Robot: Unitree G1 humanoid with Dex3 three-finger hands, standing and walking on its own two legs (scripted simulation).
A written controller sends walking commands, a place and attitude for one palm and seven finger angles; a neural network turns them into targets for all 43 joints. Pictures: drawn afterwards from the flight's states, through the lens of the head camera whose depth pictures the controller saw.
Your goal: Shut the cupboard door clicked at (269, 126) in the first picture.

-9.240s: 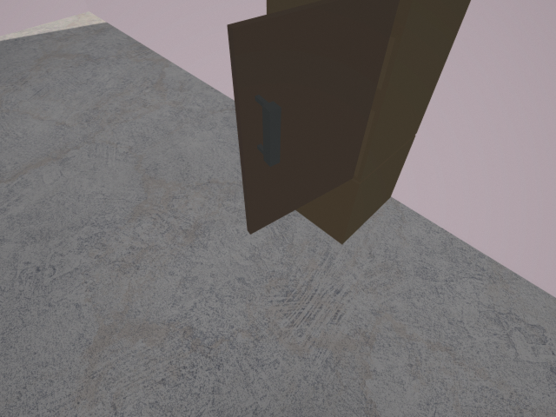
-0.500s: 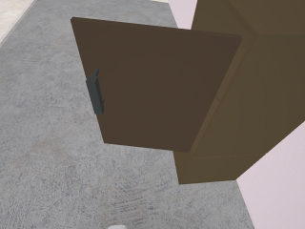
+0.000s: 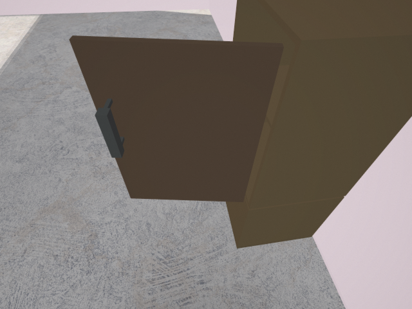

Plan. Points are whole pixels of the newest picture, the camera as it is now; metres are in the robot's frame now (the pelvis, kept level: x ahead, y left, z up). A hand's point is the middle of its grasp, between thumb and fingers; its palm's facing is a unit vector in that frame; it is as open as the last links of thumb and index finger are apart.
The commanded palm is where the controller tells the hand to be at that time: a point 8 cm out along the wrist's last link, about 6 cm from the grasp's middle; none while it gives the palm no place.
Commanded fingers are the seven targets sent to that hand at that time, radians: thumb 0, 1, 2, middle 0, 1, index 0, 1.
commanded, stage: come to a stop and stand still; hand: left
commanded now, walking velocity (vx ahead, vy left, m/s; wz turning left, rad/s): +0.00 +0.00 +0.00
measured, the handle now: (113, 128) +0.51 +0.27 +0.04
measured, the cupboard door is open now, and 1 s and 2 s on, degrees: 79 79 79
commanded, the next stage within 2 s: look again from close up in 0.28 s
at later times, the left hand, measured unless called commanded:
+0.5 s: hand out of the picture +0.05 +0.21 -0.17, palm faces +0.00 -0.96 -0.27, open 7.3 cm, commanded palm none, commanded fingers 0.00 0.90 0.90 -0.20 -0.30 -0.20 -0.30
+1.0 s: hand out of the picture +0.03 +0.24 -0.16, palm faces -0.04 -0.96 -0.29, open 7.3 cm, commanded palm none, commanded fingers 0.00 0.90 0.90 -0.20 -0.30 -0.20 -0.30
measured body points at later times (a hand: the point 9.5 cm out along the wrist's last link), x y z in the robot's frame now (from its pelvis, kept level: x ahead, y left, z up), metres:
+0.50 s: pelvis +0.00 +0.00 +0.00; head +0.01 +0.01 +0.45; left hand +0.05 +0.26 -0.15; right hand +0.07 -0.25 -0.14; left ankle +0.02 +0.11 -0.73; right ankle +0.00 -0.13 -0.73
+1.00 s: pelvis -0.01 +0.02 +0.01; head +0.00 +0.03 +0.46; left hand +0.03 +0.29 -0.14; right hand +0.05 -0.25 -0.13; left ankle +0.02 +0.11 -0.73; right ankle +0.00 -0.13 -0.73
